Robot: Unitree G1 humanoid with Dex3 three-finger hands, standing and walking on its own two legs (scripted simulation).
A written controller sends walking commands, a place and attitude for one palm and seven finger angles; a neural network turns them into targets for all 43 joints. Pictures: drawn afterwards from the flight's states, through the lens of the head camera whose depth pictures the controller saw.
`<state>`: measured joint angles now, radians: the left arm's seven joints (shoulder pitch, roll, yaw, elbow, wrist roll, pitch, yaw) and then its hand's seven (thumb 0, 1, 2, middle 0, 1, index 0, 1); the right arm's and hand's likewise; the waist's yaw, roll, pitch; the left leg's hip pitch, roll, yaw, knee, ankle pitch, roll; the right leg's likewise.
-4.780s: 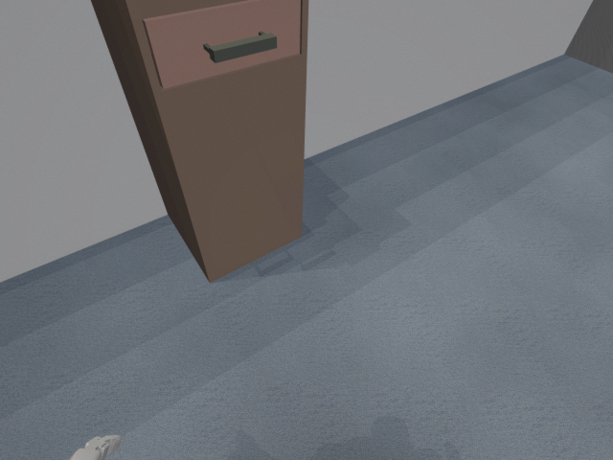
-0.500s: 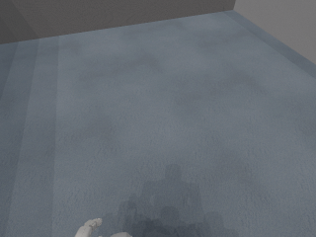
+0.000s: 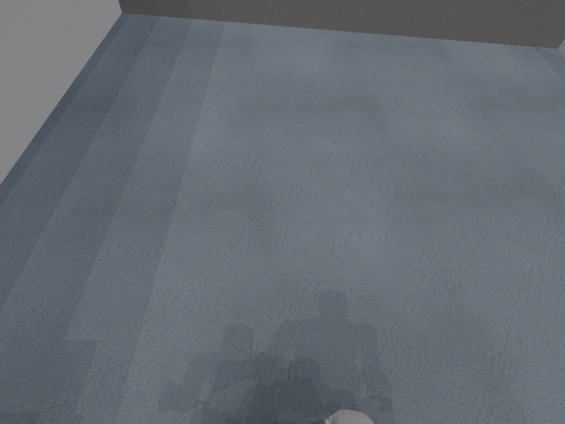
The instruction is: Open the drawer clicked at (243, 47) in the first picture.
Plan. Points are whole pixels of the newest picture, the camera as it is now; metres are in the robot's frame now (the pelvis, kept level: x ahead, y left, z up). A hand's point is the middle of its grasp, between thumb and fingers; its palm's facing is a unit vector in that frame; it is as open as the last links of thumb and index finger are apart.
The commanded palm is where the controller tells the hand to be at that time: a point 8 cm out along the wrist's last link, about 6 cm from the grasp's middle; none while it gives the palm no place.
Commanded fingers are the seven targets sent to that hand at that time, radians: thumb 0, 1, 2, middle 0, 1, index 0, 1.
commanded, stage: turn to face it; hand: left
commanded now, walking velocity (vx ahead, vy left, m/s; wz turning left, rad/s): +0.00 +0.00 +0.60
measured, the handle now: out of the picture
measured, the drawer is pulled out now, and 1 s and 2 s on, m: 0.00 0.00 0.00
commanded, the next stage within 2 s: none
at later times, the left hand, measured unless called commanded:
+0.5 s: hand out of the picture -0.02 +0.13 -0.15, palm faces +0.34 -0.90 -0.27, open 7.4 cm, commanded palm none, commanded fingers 0.00 0.90 0.90 -0.20 -0.30 -0.20 -0.30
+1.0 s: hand out of the picture -0.12 +0.19 -0.16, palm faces +0.63 -0.73 -0.26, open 7.4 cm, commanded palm none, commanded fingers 0.00 0.90 0.90 -0.20 -0.30 -0.20 -0.30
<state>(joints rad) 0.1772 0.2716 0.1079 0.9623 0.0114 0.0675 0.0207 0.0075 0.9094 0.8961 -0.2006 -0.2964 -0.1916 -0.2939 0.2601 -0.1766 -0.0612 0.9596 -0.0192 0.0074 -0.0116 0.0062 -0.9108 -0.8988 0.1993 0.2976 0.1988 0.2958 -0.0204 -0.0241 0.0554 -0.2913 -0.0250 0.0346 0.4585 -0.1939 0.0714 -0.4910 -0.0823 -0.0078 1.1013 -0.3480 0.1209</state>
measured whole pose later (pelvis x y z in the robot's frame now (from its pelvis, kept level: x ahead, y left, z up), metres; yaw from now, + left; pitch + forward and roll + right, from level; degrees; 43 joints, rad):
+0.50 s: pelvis -0.03 -0.08 +0.00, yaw +20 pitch -1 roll +2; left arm 0.22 0.17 0.03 0.89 0.01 0.02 0.02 0.01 0.90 0.90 -0.21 -0.30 -0.20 -0.30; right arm 0.21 -0.28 -0.11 0.94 -0.03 0.08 0.03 0.01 -0.91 -0.90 0.20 0.30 0.19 0.30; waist -0.03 0.02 0.06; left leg -0.53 0.02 -0.01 1.17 -0.32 -0.09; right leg -0.19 -0.09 -0.17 0.49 -0.28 -0.02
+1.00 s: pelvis -0.06 -0.05 +0.00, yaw +37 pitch +0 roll +0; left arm 0.16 0.27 0.08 0.90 0.01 0.06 0.01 0.01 0.91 0.90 -0.20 -0.30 -0.19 -0.29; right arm 0.15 -0.21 -0.05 0.91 -0.02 0.03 0.01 0.01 -0.91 -0.90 0.20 0.30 0.20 0.30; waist 0.00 -0.03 0.08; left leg -0.23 -0.02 -0.03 0.50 -0.26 0.02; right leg -0.47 -0.10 -0.03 1.01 -0.42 0.12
